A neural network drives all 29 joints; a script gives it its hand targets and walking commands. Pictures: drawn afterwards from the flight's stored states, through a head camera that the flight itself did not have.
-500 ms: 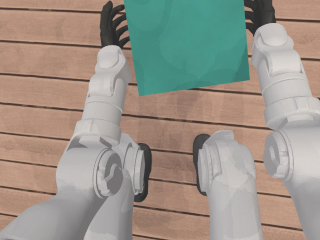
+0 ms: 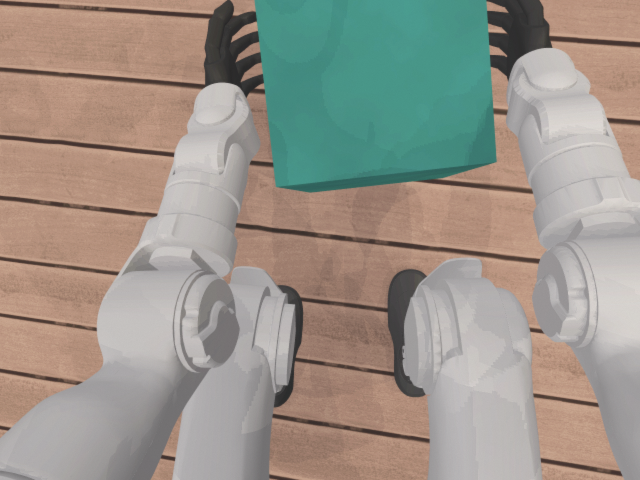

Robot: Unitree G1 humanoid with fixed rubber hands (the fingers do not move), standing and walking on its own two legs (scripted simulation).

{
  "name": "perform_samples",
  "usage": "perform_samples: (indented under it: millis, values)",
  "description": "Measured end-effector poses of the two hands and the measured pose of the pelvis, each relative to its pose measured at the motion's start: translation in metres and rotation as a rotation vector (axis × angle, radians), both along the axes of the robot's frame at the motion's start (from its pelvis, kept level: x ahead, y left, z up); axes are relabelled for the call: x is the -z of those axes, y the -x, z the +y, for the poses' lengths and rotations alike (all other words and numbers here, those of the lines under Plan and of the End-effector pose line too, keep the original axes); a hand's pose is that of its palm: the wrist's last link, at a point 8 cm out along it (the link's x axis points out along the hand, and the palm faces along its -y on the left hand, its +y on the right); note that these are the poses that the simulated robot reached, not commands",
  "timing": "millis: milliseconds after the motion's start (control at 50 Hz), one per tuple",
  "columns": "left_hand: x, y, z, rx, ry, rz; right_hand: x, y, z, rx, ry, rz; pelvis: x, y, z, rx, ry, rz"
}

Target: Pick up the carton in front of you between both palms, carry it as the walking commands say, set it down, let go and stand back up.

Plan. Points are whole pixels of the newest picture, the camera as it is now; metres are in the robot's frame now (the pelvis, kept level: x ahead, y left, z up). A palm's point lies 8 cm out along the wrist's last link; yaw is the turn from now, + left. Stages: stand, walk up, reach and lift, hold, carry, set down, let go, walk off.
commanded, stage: set down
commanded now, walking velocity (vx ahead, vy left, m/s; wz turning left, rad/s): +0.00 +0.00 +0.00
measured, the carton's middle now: (370, 101) +0.51 -0.08 -0.24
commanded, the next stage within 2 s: let go in 1.86 s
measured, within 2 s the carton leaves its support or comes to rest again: neither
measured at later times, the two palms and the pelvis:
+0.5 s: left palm (223, 86) +0.52 +0.08 -0.15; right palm (527, 57) +0.51 -0.23 -0.16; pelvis -0.01 +0.00 +0.00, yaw +0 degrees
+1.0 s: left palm (196, 88) +0.52 +0.10 -0.12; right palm (595, 37) +0.51 -0.28 -0.13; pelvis +0.00 +0.00 +0.02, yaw -1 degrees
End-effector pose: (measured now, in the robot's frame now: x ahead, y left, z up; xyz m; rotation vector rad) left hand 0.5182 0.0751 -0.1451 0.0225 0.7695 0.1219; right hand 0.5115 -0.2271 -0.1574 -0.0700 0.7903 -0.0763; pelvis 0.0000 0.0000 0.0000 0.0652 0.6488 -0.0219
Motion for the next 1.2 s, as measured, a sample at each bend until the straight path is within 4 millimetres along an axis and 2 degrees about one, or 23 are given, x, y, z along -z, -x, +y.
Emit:
perform_samples:
  millis: [560,620,680,760,840,920,1040,1200]
  values:
    - [0.005,-0.002,0.007,0.083,0.01,-0.013,0.006,0.001,-0.004,-0.023,-0.048,-0.019,0.004,0.008,0.003,-0.005,0.005,-0.064]
    - [0.015,0.003,0.013,0.089,-0.019,0.011,0.02,0.01,-0.012,0.018,-0.026,-0.009,0.003,0.008,0.003,-0.001,0.001,-0.079]
    - [0.026,0.006,0.028,0.058,-0.039,0.025,0.034,0.02,-0.027,0.072,0.003,0.009,0.003,0.007,0.001,0.002,0.0,-0.082]
    - [0.033,0.008,0.042,0.039,-0.047,0.017,0.038,0.023,-0.044,0.101,0.024,-0.011,0.002,0.003,0.001,0.006,0.002,-0.079]
    - [0.029,0.005,0.042,0.042,-0.035,-0.015,0.026,0.012,-0.052,0.105,0.018,-0.06,0.002,0.0,0.001,0.008,0.002,-0.067]
    - [0.011,0.001,0.036,0.044,-0.021,-0.064,0.004,0.002,-0.052,0.094,0.006,-0.108,-0.003,-0.002,0.002,0.014,0.001,-0.055]
    - [-0.038,0.005,0.024,0.032,-0.012,-0.113,-0.047,0.001,-0.051,0.076,0.008,-0.145,-0.029,-0.005,0.003,0.023,-0.003,-0.021]
    - [-0.099,0.006,0.025,0.013,-0.025,-0.098,-0.109,0.004,-0.055,0.076,0.011,-0.12,-0.076,-0.009,0.003,0.033,-0.01,0.06]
